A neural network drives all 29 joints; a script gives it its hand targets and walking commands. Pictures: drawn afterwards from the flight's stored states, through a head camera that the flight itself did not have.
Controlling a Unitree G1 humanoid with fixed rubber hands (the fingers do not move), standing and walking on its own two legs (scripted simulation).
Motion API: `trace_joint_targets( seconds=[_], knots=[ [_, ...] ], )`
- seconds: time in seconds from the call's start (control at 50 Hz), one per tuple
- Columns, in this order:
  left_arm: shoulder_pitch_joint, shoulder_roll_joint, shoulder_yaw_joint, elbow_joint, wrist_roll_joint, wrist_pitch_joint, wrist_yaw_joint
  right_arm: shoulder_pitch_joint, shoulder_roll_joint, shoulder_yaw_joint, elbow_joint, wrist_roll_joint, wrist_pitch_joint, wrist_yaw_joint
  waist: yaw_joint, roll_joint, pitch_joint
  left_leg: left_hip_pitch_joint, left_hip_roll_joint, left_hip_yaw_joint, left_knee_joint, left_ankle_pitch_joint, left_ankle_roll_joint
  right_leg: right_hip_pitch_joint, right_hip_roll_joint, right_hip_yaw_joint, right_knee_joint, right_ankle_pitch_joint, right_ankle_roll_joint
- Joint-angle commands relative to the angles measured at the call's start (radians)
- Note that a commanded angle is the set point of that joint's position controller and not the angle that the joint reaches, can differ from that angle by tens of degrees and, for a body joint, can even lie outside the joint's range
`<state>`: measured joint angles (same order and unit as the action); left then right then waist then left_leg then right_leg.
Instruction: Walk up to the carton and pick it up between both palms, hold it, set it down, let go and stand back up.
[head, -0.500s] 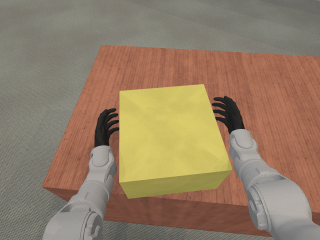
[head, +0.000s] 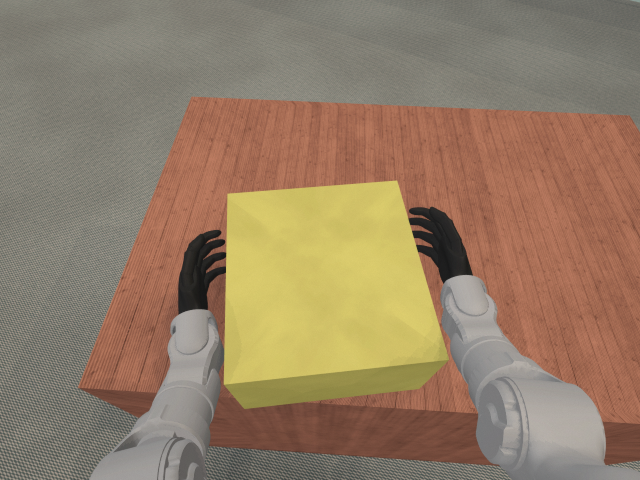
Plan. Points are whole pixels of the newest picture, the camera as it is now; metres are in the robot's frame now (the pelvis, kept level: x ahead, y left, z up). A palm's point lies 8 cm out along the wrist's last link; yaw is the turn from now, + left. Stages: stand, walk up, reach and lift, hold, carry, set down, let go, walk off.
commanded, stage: reach and lift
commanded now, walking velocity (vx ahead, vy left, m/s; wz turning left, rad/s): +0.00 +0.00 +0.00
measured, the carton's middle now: (323, 291) +0.39 +0.01 -0.04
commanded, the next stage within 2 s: none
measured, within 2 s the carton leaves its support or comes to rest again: leaves its support in 0.64 s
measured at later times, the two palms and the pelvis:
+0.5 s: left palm (194, 298) +0.35 +0.18 +0.00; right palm (451, 265) +0.40 -0.15 +0.02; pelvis +0.01 +0.00 +0.01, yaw +1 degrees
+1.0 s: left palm (171, 285) +0.34 +0.20 +0.04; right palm (451, 275) +0.37 -0.14 +0.05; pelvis +0.00 +0.02 +0.02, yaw +0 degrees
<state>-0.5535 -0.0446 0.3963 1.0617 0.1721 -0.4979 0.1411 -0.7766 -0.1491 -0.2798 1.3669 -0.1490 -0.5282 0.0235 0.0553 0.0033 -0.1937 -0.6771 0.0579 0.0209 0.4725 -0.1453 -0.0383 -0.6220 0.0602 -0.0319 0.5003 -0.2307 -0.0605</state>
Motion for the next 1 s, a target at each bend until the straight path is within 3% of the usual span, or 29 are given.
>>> trace_joint_targets(
  seconds=[0.0, 0.06, 0.14, 0.22, 0.24, 0.26, 0.28, 0.34, 0.4, 0.56, 0.58, 0.6, 0.62, 0.64, 0.66, 0.68, 0.72, 0.76, 0.84, 0.86, 0.88, 0.98],
  knots=[
    [-0.374, -0.477, -0.290, -0.023, 0.112, -0.018, -0.134, -0.303, 0.550, 0.184, -0.019, -0.122, -0.055, 0.120, 0.018, -0.029, -0.402, 0.272, -0.037, 0.061, -0.012, 0.218, 0.011, 0.269, -0.062, 0.004, -0.053, 0.433, 0.072],
    [-0.360, -0.487, -0.305, -0.035, 0.114, -0.019, -0.128, -0.295, 0.555, 0.185, -0.034, -0.128, -0.062, 0.118, 0.016, -0.019, -0.421, 0.296, -0.035, 0.060, -0.006, 0.253, 0.008, 0.254, -0.057, -0.001, -0.067, 0.427, 0.066],
    [-0.338, -0.513, -0.320, -0.052, 0.116, -0.038, -0.131, -0.298, 0.578, 0.223, -0.056, -0.125, -0.099, 0.102, 0.012, -0.018, -0.451, 0.284, -0.036, 0.052, 0.000, 0.333, 0.000, 0.326, -0.060, -0.004, -0.037, 0.631, 0.077],
    [-0.361, -0.542, -0.345, -0.052, 0.106, -0.059, -0.135, -0.337, 0.579, 0.239, -0.100, -0.131, -0.143, 0.089, 0.001, -0.023, -0.480, 0.277, -0.032, 0.044, -0.018, 0.349, -0.010, 0.368, -0.061, -0.015, -0.033, 0.708, 0.085],
    [-0.345, -0.544, -0.315, -0.078, 0.163, -0.030, -0.102, -0.350, 0.530, 0.189, -0.016, -0.130, -0.117, 0.109, 0.034, 0.023, -0.373, 0.303, -0.032, 0.014, -0.037, 0.323, -0.013, 0.275, -0.045, -0.021, -0.078, 0.503, 0.054],
    [-0.361, -0.537, -0.324, -0.092, 0.166, -0.019, -0.085, -0.345, 0.530, 0.185, -0.058, -0.125, -0.113, 0.114, 0.012, 0.012, -0.390, 0.378, -0.027, 0.024, -0.030, 0.331, -0.015, 0.224, -0.030, -0.032, -0.107, 0.442, 0.049],
    [-0.359, -0.539, -0.337, -0.094, 0.160, -0.013, -0.082, -0.338, 0.534, 0.190, -0.082, -0.125, -0.116, 0.112, 0.010, 0.000, -0.404, 0.419, -0.020, 0.025, -0.024, 0.358, -0.014, 0.208, -0.030, -0.034, -0.120, 0.454, 0.047],
    [-0.376, -0.550, -0.347, -0.107, 0.129, -0.031, -0.100, -0.361, 0.555, 0.228, -0.166, -0.147, -0.140, 0.082, -0.007, -0.046, -0.496, 0.379, -0.034, 0.040, -0.043, 0.376, -0.005, 0.345, -0.055, -0.013, -0.114, 0.654, 0.078],
    [-0.378, -0.555, -0.340, -0.118, 0.143, -0.040, -0.111, -0.357, 0.574, 0.237, -0.179, -0.163, -0.152, 0.070, -0.008, -0.040, -0.522, 0.338, -0.043, 0.042, -0.075, 0.351, -0.001, 0.441, -0.068, -0.008, -0.096, 0.760, 0.093],
    [-0.409, -0.547, -0.393, -0.161, 0.129, -0.015, -0.104, -0.350, 0.576, 0.257, -0.231, -0.142, -0.113, 0.068, 0.002, -0.029, -0.516, 0.397, -0.041, 0.059, -0.117, 0.300, 0.003, 0.418, -0.046, -0.011, -0.148, 0.545, 0.074],
    [-0.456, -0.592, -0.432, -0.216, 0.100, -0.052, -0.111, -0.347, 0.602, 0.280, -0.283, -0.159, -0.155, 0.062, -0.019, -0.027, -0.647, 0.409, -0.036, 0.065, -0.092, 0.379, -0.012, 0.456, -0.056, -0.016, -0.126, 0.651, 0.074],
    [-0.415, -0.594, -0.424, -0.179, 0.118, -0.046, -0.112, -0.331, 0.589, 0.297, -0.263, -0.151, -0.157, 0.060, -0.013, -0.005, -0.603, 0.415, -0.036, 0.060, -0.078, 0.412, -0.020, 0.464, -0.055, -0.011, -0.118, 0.699, 0.067],
    [-0.382, -0.572, -0.412, -0.153, 0.131, -0.027, -0.119, -0.306, 0.598, 0.310, -0.248, -0.139, -0.131, 0.054, -0.012, -0.012, -0.544, 0.408, -0.042, 0.061, -0.087, 0.380, -0.013, 0.487, -0.057, -0.005, -0.128, 0.674, 0.070],
    [-0.435, -0.589, -0.428, -0.204, 0.108, -0.044, -0.120, -0.366, 0.603, 0.325, -0.319, -0.140, -0.153, 0.055, 0.005, -0.023, -0.619, 0.393, -0.040, 0.064, -0.093, 0.381, -0.013, 0.491, -0.059, -0.007, -0.120, 0.693, 0.076],
    [-0.448, -0.597, -0.445, -0.204, 0.103, -0.044, -0.114, -0.361, 0.588, 0.325, -0.303, -0.135, -0.158, 0.058, -0.002, -0.009, -0.617, 0.414, -0.035, 0.058, -0.090, 0.390, -0.022, 0.468, -0.055, -0.013, -0.122, 0.676, 0.071],
    [-0.404, -0.572, -0.431, -0.159, 0.112, -0.016, -0.116, -0.331, 0.584, 0.328, -0.289, -0.122, -0.127, 0.057, -0.004, -0.019, -0.543, 0.428, -0.036, 0.054, -0.091, 0.357, -0.014, 0.455, -0.054, -0.010, -0.138, 0.613, 0.070],
    [-0.411, -0.555, -0.429, -0.162, 0.102, 0.008, -0.119, -0.324, 0.573, 0.331, -0.285, -0.104, -0.095, 0.061, 0.006, -0.025, -0.480, 0.451, -0.035, 0.056, -0.112, 0.304, -0.005, 0.428, -0.054, -0.008, -0.167, 0.478, 0.063],
    [-0.443, -0.543, -0.434, -0.164, 0.080, 0.033, -0.126, -0.340, 0.579, 0.318, -0.301, -0.103, -0.059, 0.060, -0.004, -0.050, -0.436, 0.457, -0.035, 0.057, -0.134, 0.229, 0.008, 0.396, -0.056, -0.008, -0.196, 0.355, 0.066],
    [-0.500, -0.574, -0.499, -0.211, 0.039, 0.065, -0.111, -0.376, 0.586, 0.338, -0.354, -0.063, -0.019, 0.063, -0.007, -0.026, -0.455, 0.562, -0.027, 0.047, -0.121, 0.278, -0.009, 0.342, -0.029, -0.023, -0.226, 0.261, 0.047],
    [-0.484, -0.559, -0.491, -0.184, 0.038, 0.084, -0.115, -0.362, 0.594, 0.345, -0.365, -0.054, 0.008, 0.060, -0.012, -0.037, -0.414, 0.567, -0.033, 0.046, -0.119, 0.265, -0.001, 0.350, -0.035, -0.011, -0.238, 0.242, 0.050],
    [-0.518, -0.572, -0.495, -0.219, 0.030, 0.086, -0.114, -0.385, 0.591, 0.347, -0.381, -0.054, 0.014, 0.064, 0.002, -0.025, -0.437, 0.560, -0.030, 0.048, -0.130, 0.252, -0.001, 0.339, -0.038, -0.013, -0.239, 0.216, 0.049],
    [-0.525, -0.594, -0.556, -0.247, -0.006, 0.146, -0.113, -0.387, 0.638, 0.405, -0.476, 0.006, 0.097, 0.066, -0.010, -0.031, -0.402, 0.600, -0.035, 0.033, -0.134, 0.232, 0.009, 0.368, -0.036, -0.001, -0.257, 0.177, 0.048]
  ],
)
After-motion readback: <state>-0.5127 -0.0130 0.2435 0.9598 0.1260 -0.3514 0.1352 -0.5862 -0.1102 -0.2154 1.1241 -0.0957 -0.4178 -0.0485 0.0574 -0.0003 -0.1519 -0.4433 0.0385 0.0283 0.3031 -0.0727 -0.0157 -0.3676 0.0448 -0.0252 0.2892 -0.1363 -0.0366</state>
